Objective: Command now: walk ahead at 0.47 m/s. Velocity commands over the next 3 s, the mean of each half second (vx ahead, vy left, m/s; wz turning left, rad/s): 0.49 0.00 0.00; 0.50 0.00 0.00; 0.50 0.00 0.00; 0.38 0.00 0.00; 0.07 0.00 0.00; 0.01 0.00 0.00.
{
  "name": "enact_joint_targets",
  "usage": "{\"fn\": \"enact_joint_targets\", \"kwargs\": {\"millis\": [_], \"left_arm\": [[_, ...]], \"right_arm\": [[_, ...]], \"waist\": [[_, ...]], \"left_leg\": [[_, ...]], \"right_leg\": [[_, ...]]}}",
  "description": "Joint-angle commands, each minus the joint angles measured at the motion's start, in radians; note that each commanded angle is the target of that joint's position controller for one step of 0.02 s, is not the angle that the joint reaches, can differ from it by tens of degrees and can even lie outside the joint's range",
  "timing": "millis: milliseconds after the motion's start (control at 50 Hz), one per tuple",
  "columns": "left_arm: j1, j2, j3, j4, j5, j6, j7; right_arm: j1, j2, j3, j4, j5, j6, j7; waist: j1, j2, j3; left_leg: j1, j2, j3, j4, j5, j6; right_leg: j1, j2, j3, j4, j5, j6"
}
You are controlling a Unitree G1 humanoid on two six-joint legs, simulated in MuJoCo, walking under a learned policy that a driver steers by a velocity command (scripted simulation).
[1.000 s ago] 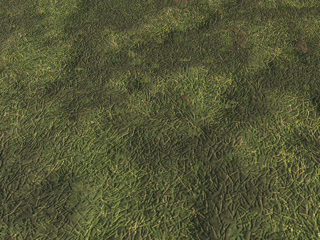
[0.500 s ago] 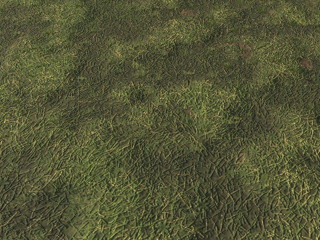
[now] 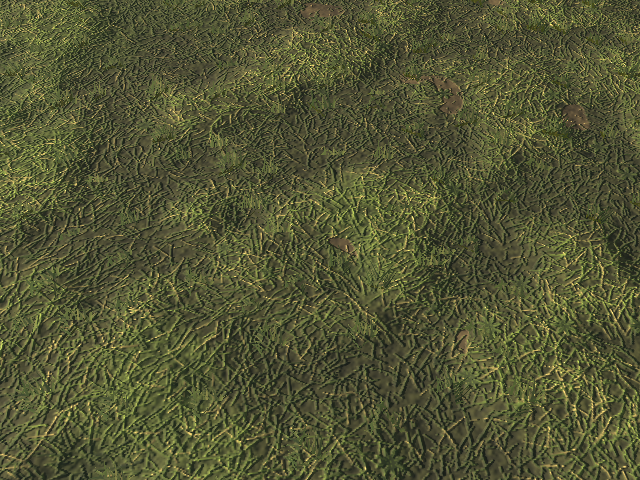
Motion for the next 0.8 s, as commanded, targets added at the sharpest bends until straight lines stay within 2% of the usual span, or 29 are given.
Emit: {"fn": "enact_joint_targets", "kwargs": {"millis": [20, 40, 60, 80, 100, 120, 140, 160, 180, 200, 220, 240, 260, 280, 320, 380, 460, 560, 600, 620, 640, 660, 680, 700, 720, 740, 760, 780, 800], "left_arm": [[-0.16, 0.048, -0.002, -0.102, -0.004, -0.023, -0.021], [-0.15, 0.061, 0.001, -0.106, -0.005, -0.026, -0.026], [-0.113, 0.084, 0.011, -0.103, -0.005, -0.028, -0.028], [-0.039, 0.115, 0.026, -0.087, -0.003, -0.028, -0.026], [0.123, 0.155, 0.05, -0.041, -0.004, -0.026, -0.02], [0.312, 0.205, 0.071, 0.008, 0.001, -0.021, -0.011], [0.459, 0.302, 0.092, 0.04, 0.027, -0.017, -0.005], [0.451, 0.232, 0.065, 0.047, 0.024, -0.016, -0.007], [0.343, 0.18, 0.047, 0.035, 0.013, -0.022, -0.009], [0.24, 0.134, 0.031, 0.009, 0.012, -0.027, -0.009], [0.173, 0.099, 0.019, 0.003, 0.023, -0.034, -0.014], [0.141, 0.072, 0.011, 0.004, 0.034, -0.042, -0.019], [0.138, 0.063, 0.008, 0.013, 0.037, -0.043, -0.022], [0.155, 0.07, 0.009, 0.023, 0.035, -0.043, -0.02], [0.194, 0.107, 0.014, 0.039, 0.034, -0.044, -0.006], [0.262, 0.136, 0.018, 0.052, 0.032, -0.04, 0.019], [0.334, 0.146, 0.017, 0.063, 0.02, -0.032, 0.03], [0.426, 0.158, 0.025, 0.099, 0.01, -0.011, 0.034], [0.424, 0.171, 0.032, 0.102, 0.009, 0.0, 0.037], [0.408, 0.18, 0.036, 0.098, 0.009, 0.005, 0.038], [0.382, 0.187, 0.038, 0.09, 0.008, 0.01, 0.039], [0.366, 0.167, 0.029, 0.083, 0.011, 0.015, 0.038], [0.378, 0.131, 0.012, 0.058, 0.027, 0.015, 0.037], [0.506, -0.015, -0.028, 0.052, 0.027, -0.01, 0.023], [0.442, 0.085, -0.008, 0.061, 0.001, -0.037, 0.019], [0.339, 0.144, 0.008, 0.028, -0.022, -0.053, 0.017], [0.281, 0.145, 0.008, 0.015, -0.02, -0.057, 0.024], [0.253, 0.14, 0.015, 0.013, -0.003, -0.052, 0.031], [0.274, 0.126, 0.02, 0.017, 0.003, -0.038, 0.033]], "right_arm": [[0.049, -0.164, -0.036, -0.017, 0.009, 0.002, -0.008], [0.039, -0.173, -0.041, -0.02, 0.009, 0.006, -0.009], [0.022, -0.188, -0.046, -0.027, 0.008, 0.009, -0.009], [0.008, -0.204, -0.052, -0.032, 0.006, 0.014, -0.01], [-0.012, -0.2, -0.05, -0.038, 0.004, 0.021, -0.009], [-0.028, -0.181, -0.039, -0.057, -0.004, 0.023, -0.007], [0.1, -0.047, -0.003, -0.074, -0.002, 0.005, 0.008], [0.068, -0.06, -0.002, -0.061, 0.019, -0.028, 0.017], [-0.045, -0.14, -0.026, -0.104, 0.048, -0.046, 0.019], [-0.118, -0.161, -0.029, -0.128, 0.053, -0.053, 0.013], [-0.148, -0.161, -0.038, -0.131, 0.038, -0.048, 0.002], [-0.122, -0.147, -0.046, -0.126, 0.025, -0.032, -0.005], [-0.092, -0.121, -0.045, -0.121, 0.022, -0.015, -0.008], [-0.079, -0.101, -0.044, -0.119, 0.021, -0.003, -0.01], [-0.131, -0.107, -0.047, -0.145, 0.015, 0.009, -0.014], [-0.26, -0.123, -0.052, -0.192, 0.001, 0.008, -0.011], [-0.401, -0.098, -0.04, -0.229, 0.006, -0.003, 0.007], [-0.534, -0.101, -0.026, -0.281, 0.018, -0.012, 0.038], [-0.528, -0.122, -0.03, -0.294, 0.021, -0.019, 0.049], [-0.491, -0.141, -0.037, -0.288, 0.021, -0.021, 0.051], [-0.411, -0.169, -0.051, -0.269, 0.02, -0.024, 0.051], [-0.244, -0.215, -0.076, -0.217, 0.016, -0.024, 0.046], [-0.052, -0.294, -0.099, -0.175, 0.003, -0.023, 0.036], [0.017, -0.365, -0.113, -0.147, 0.0, -0.018, 0.041], [0.011, -0.263, -0.083, -0.153, 0.005, -0.017, 0.041], [-0.083, -0.216, -0.069, -0.171, 0.008, -0.021, 0.037], [-0.168, -0.189, -0.059, -0.194, 0.002, -0.022, 0.036], [-0.222, -0.159, -0.05, -0.2, -0.008, -0.024, 0.039], [-0.242, -0.134, -0.041, -0.198, -0.018, -0.027, 0.041]], "waist": [[0.018, 0.103, 0.143], [0.035, 0.11, 0.127], [0.065, 0.128, 0.09], [0.109, 0.156, 0.028], [0.193, 0.162, -0.064], [0.27, 0.138, -0.184], [0.214, -0.117, -0.373], [0.218, -0.163, -0.437], [0.199, -0.14, -0.26], [0.167, -0.058, -0.15], [0.127, 0.005, -0.08], [0.083, -0.013, -0.056], [0.061, -0.035, -0.049], [0.052, -0.042, -0.035], [0.049, -0.036, 0.006], [0.078, -0.013, 0.037], [0.122, -0.016, 0.05], [0.161, -0.016, 0.084], [0.138, -0.032, 0.074], [0.112, -0.047, 0.05], [0.062, -0.06, -0.002], [-0.016, -0.047, -0.101], [-0.072, 0.053, -0.257], [0.002, 0.331, -0.388], [-0.033, 0.254, -0.39], [-0.025, 0.209, -0.239], [0.004, 0.117, -0.163], [0.034, 0.078, -0.099], [0.071, 0.097, -0.083]], "left_leg": [[-0.047, 0.293, -0.1, -0.028, 0.412, 0.138], [-0.019, 0.302, -0.093, 0.006, 0.491, 0.13], [0.001, 0.307, -0.085, 0.06, 0.651, 0.119], [0.013, 0.304, -0.074, 0.153, 0.847, 0.108], [-0.027, 0.268, -0.043, 0.338, 0.967, 0.085], [-0.223, 0.225, -0.024, 0.601, 0.817, 0.052], [-0.631, 0.043, -0.024, 1.04, 0.254, -0.017], [-0.755, -0.019, -0.193, 1.216, -0.237, -0.002], [-0.86, 0.047, -0.198, 1.275, -0.2, 0.021], [-0.851, 0.106, -0.164, 1.238, -0.103, 0.033], [-0.799, 0.15, -0.144, 1.169, -0.028, 0.034], [-0.723, 0.186, -0.151, 1.109, 0.017, 0.037], [-0.672, 0.198, -0.151, 1.076, 0.032, 0.037], [-0.659, 0.205, -0.144, 1.044, 0.033, 0.033], [-0.709, 0.216, -0.132, 0.965, 0.089, 0.011], [-0.826, 0.22, -0.126, 0.782, 0.255, -0.021], [-0.793, 0.17, -0.078, 0.532, 0.428, -0.027], [-0.82, 0.138, -0.067, 0.389, 0.369, -0.009], [-0.79, 0.124, -0.065, 0.356, 0.291, 0.017], [-0.725, 0.104, -0.051, 0.347, 0.252, 0.032], [-0.601, 0.069, -0.02, 0.334, 0.232, 0.051], [-0.375, 0.041, -0.001, 0.328, 0.248, 0.081], [-0.053, 0.212, -0.196, 0.362, 0.259, 0.146], [0.291, 0.439, -0.699, 0.238, 0.073, 0.319], [0.294, 0.424, -0.795, 0.148, -0.031, 0.295], [0.173, 0.391, -0.633, 0.143, 0.017, 0.243], [0.022, 0.356, -0.506, 0.124, 0.125, 0.218], [-0.118, 0.322, -0.416, 0.095, 0.216, 0.205], [-0.199, 0.294, -0.356, 0.066, 0.255, 0.193]], "right_leg": [[-0.035, 0.021, -0.013, -0.074, -0.006, -0.03], [-0.002, 0.032, -0.018, -0.091, -0.036, -0.045], [0.073, 0.057, -0.033, -0.097, -0.067, -0.061], [0.188, 0.093, -0.056, -0.087, -0.098, -0.079], [0.396, 0.128, -0.078, -0.092, -0.099, -0.107], [0.705, 0.043, 0.021, -0.057, -0.109, -0.152], [1.106, -0.244, 0.524, -0.129, -0.334, -0.323], [1.115, -0.307, 0.815, -0.333, -0.431, -0.336], [0.978, -0.268, 0.668, -0.357, -0.443, -0.273], [0.798, -0.235, 0.511, -0.377, -0.361, -0.238], [0.631, -0.197, 0.395, -0.407, -0.263, -0.215], [0.522, -0.158, 0.31, -0.434, -0.212, -0.194], [0.46, -0.137, 0.267, -0.458, -0.205, -0.192], [0.422, -0.127, 0.235, -0.481, -0.193, -0.2], [0.389, -0.122, 0.192, -0.521, -0.163, -0.214], [0.449, -0.121, 0.161, -0.538, -0.106, -0.21], [0.499, -0.088, 0.081, -0.534, -0.064, -0.172], [0.671, -0.146, 0.077, -0.467, -0.039, -0.165], [0.73, -0.178, 0.087, -0.417, 0.04, -0.149], [0.745, -0.181, 0.083, -0.374, 0.149, -0.137], [0.744, -0.164, 0.062, -0.279, 0.328, -0.121], [0.693, -0.11, 0.02, -0.087, 0.431, -0.094], [0.484, -0.05, -0.028, 0.228, 0.197, -0.058], [0.069, 0.152, -0.004, 0.586, -0.482, 0.008], [-0.052, 0.121, 0.14, 0.715, -0.599, -0.009], [-0.128, 0.067, 0.127, 0.737, -0.525, -0.028], [-0.097, 0.011, 0.099, 0.697, -0.43, -0.032], [-0.05, -0.021, 0.089, 0.629, -0.371, -0.029], [0.017, -0.049, 0.098, 0.585, -0.332, -0.03]]}}
Next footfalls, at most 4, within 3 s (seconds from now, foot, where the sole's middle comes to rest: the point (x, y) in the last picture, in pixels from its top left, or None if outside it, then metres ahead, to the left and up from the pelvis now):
0.12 right None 0.27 -0.13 -0.77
0.68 left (253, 436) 0.59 0.11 -0.77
1.22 right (349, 306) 0.90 -0.13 -0.77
1.78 left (251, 216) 1.22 0.11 -0.77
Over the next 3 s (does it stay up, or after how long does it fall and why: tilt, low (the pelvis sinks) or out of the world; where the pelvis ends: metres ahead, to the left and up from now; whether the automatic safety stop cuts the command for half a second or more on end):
stays up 1.20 -0.01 0.00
